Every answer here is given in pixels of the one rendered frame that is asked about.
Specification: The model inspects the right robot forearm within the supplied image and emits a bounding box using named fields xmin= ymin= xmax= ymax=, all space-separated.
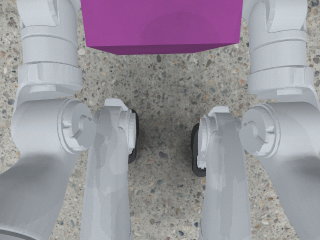
xmin=241 ymin=0 xmax=320 ymax=111

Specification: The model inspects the right robot upper arm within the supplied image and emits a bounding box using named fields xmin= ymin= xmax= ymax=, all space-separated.
xmin=239 ymin=101 xmax=320 ymax=240

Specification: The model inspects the left robot forearm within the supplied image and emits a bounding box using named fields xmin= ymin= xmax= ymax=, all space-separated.
xmin=10 ymin=0 xmax=83 ymax=138

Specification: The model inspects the right robot thigh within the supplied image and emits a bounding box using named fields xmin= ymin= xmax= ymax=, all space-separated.
xmin=198 ymin=112 xmax=252 ymax=240

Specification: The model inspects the carton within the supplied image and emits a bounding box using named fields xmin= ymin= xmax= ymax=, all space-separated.
xmin=80 ymin=0 xmax=243 ymax=55

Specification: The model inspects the robot left foot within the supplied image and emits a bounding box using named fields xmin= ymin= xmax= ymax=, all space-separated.
xmin=128 ymin=108 xmax=139 ymax=164

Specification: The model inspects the left robot upper arm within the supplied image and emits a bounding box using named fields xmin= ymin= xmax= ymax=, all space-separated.
xmin=0 ymin=98 xmax=96 ymax=240

